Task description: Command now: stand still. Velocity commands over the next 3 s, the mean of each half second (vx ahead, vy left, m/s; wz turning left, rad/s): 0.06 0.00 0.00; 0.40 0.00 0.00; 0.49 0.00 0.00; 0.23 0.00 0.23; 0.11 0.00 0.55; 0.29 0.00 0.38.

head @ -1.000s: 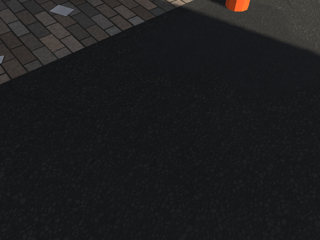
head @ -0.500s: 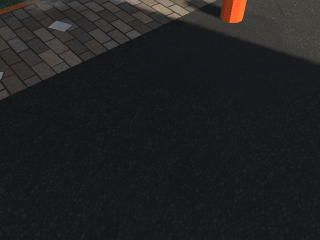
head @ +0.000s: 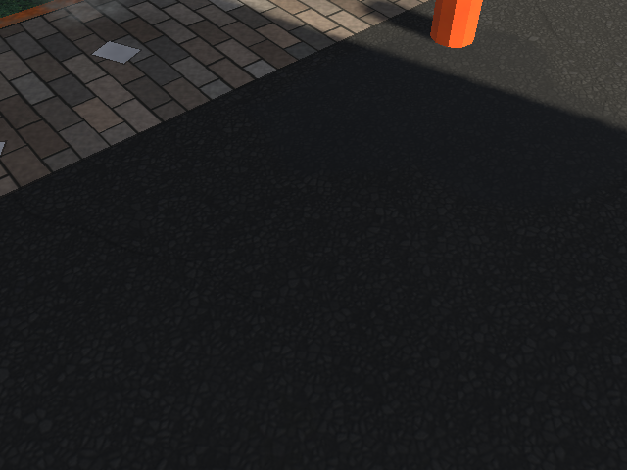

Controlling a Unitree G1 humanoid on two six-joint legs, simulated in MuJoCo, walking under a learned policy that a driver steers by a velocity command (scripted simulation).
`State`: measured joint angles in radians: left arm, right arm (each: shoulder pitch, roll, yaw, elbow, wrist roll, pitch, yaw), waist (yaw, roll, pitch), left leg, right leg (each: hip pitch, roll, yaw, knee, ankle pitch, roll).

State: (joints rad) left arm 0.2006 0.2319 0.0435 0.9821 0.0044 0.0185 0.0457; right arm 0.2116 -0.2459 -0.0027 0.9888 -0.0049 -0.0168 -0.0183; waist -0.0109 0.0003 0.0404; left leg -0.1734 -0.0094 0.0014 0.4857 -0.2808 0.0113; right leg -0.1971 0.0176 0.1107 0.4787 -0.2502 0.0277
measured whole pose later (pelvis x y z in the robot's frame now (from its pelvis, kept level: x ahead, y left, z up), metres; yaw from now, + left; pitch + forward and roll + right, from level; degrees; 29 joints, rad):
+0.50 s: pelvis +0.02 +0.00 +0.00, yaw +0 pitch -1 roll +0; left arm 0.25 0.23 0.03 1.10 -0.02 -0.03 0.03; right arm 0.33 -0.25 -0.02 1.04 0.01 -0.03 -0.03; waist -0.02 0.02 -0.01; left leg -0.15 -0.01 0.00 0.46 -0.31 0.04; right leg -0.31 0.00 0.00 0.76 -0.45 -0.02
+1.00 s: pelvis +0.22 -0.03 -0.01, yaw +0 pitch +2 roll -1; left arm 0.48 0.21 0.02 1.10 -0.01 -0.08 0.02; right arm -0.02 -0.25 -0.02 0.83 0.03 -0.09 0.04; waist 0.10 0.04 0.03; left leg -0.63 0.06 0.03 0.56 0.02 0.04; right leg 0.17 0.03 -0.02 0.13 -0.33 -0.03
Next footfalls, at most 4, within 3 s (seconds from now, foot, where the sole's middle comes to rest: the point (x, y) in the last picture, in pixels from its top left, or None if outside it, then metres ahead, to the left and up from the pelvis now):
0.62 right None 0.09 -0.14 -0.78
1.08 left None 0.46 0.09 -0.78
1.60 right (383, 361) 0.77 -0.14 -0.78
2.14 left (276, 367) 0.76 0.11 -0.78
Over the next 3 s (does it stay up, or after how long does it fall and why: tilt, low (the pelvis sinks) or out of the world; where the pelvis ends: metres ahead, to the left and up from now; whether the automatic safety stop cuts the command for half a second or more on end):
stays up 0.89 0.10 0.00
